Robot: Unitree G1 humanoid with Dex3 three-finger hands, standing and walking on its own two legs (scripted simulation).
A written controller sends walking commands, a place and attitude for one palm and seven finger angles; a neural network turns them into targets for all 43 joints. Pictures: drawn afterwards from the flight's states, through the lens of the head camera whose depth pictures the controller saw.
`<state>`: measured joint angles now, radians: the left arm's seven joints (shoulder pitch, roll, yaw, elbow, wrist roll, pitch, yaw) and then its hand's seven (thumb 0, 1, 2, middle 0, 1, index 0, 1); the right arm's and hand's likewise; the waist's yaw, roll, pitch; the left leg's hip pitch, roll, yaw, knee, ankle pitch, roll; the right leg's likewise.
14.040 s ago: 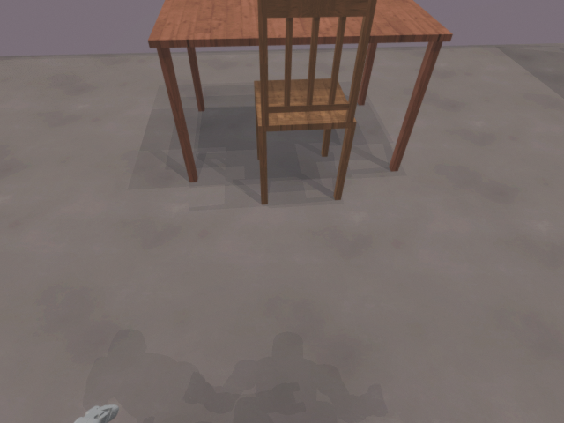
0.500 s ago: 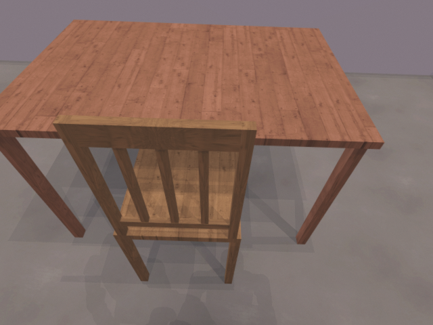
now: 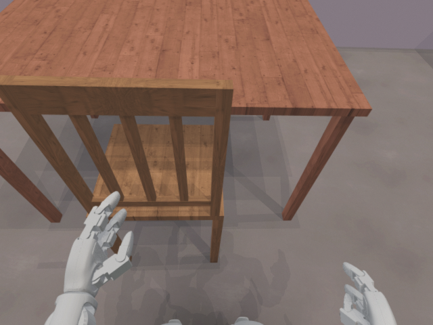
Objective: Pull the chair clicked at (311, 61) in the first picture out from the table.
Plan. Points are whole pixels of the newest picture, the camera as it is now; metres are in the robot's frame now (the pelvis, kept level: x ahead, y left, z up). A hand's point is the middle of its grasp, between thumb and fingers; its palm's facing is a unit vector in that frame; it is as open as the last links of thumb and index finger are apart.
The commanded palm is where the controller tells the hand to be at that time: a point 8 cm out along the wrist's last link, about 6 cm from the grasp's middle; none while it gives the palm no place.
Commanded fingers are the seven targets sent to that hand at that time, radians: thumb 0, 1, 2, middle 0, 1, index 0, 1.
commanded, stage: raise the hand toward the chair's back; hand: left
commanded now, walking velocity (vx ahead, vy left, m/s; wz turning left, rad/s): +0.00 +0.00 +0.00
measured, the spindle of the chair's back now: (141, 164) +0.46 +0.17 -0.01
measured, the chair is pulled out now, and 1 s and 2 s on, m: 0.00 0.00 0.00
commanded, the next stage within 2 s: aim the fingers beside a spindle in 1.76 s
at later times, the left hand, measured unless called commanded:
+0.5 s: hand (121, 271) +0.22 +0.17 -0.01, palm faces -0.02 -1.00 -0.03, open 12.8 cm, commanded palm +0.17 +0.24 +0.00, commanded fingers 0.00 -0.10 0.47 -0.10 -0.14 -0.10 -0.14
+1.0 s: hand (92, 269) +0.22 +0.21 +0.02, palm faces +0.07 -1.00 -0.07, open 16.5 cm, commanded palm +0.19 +0.26 +0.01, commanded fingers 0.00 -0.50 0.30 -0.06 -0.08 -0.06 -0.08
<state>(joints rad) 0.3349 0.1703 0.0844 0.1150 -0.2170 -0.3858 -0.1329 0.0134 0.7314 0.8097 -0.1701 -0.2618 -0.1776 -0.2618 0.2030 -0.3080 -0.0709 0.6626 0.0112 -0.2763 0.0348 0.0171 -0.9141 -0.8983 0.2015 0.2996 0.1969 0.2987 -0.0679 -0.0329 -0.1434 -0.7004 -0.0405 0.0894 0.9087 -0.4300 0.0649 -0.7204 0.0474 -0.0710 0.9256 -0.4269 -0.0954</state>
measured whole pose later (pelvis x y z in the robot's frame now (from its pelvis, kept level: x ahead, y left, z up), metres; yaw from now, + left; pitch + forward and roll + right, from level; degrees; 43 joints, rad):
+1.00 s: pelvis -0.01 +0.00 -0.03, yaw +1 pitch +16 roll -1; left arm 0.33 0.23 0.19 0.07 -0.29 -0.45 -0.25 -0.01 -0.43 0.33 -0.07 -0.09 -0.07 -0.09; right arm 0.17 -0.24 -0.01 0.58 0.06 -0.24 -0.02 0.01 -0.91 -0.90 0.20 0.30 0.20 0.30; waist 0.00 0.04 -0.12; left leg -0.89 -0.04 0.02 1.10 -0.50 0.06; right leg -0.87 0.06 -0.13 1.06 -0.48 -0.09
